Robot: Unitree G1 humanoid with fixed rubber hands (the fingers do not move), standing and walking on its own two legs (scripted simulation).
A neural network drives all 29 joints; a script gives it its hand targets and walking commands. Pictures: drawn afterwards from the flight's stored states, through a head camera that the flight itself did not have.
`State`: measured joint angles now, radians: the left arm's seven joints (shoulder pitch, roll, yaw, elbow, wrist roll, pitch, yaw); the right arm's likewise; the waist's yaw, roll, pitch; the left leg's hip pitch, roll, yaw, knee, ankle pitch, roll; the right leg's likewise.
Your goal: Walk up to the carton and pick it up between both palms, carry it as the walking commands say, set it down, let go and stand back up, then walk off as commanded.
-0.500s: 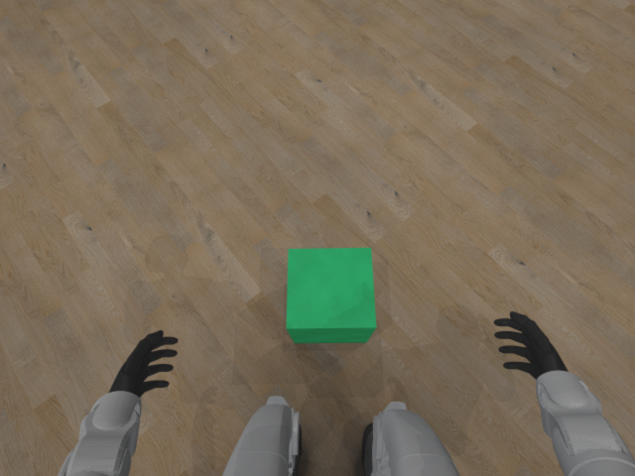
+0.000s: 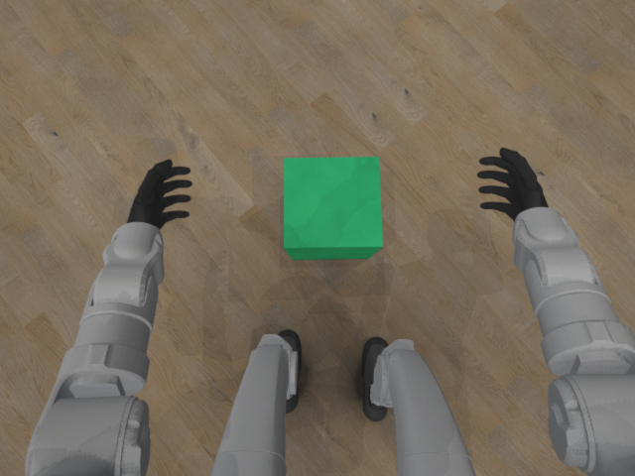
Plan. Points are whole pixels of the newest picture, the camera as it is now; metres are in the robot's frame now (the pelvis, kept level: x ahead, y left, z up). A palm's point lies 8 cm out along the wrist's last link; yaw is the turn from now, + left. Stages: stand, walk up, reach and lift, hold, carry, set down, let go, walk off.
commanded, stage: reach and lift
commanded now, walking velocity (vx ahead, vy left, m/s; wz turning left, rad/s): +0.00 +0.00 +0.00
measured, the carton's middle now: (330, 214) +0.51 +0.00 -0.56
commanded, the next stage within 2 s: none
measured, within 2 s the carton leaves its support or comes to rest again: neither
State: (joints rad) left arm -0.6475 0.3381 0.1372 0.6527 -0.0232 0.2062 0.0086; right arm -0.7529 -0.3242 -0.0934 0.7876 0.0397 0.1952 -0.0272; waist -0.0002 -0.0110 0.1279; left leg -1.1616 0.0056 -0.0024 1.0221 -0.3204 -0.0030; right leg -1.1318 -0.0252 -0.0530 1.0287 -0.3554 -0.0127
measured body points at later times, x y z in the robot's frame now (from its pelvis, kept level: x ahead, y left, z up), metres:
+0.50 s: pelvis +0.00 +0.00 -0.02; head +0.35 +0.00 +0.26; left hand +0.53 +0.21 -0.17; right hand +0.55 -0.19 -0.15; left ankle +0.08 +0.11 -0.65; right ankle +0.06 -0.12 -0.65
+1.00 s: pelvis -0.06 -0.01 -0.14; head +0.30 -0.01 +0.11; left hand +0.52 +0.19 -0.27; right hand +0.53 -0.17 -0.26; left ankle +0.08 +0.11 -0.65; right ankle +0.06 -0.12 -0.65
